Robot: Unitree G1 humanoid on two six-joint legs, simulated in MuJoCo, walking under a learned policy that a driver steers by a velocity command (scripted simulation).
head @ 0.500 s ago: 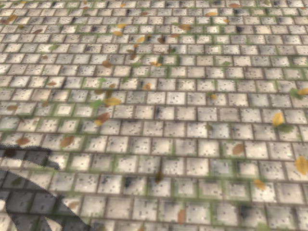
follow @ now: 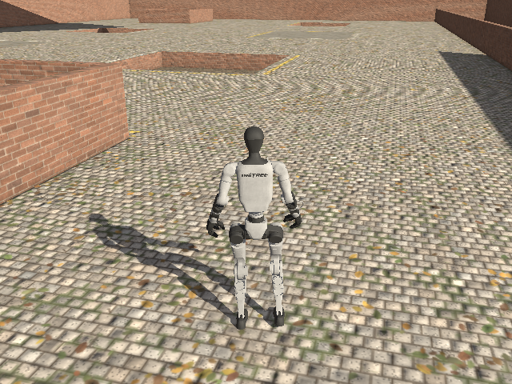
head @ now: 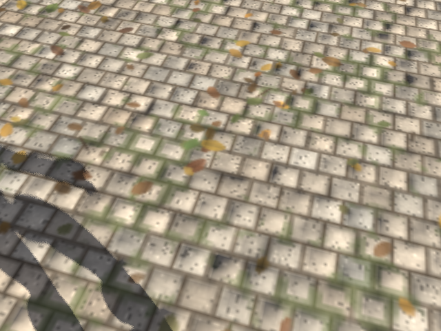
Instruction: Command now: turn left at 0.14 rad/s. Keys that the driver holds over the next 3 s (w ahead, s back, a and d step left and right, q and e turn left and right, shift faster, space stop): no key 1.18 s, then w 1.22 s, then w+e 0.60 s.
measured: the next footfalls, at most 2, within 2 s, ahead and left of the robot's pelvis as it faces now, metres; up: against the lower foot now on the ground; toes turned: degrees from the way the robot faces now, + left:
right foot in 0.06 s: +0.04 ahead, -0.15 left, +0.00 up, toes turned +0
right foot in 1.94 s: +0.46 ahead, -0.13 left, +0.00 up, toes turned -2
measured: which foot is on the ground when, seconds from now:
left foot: down 0.00-1.00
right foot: up 0.00-0.04, down 0.06-1.00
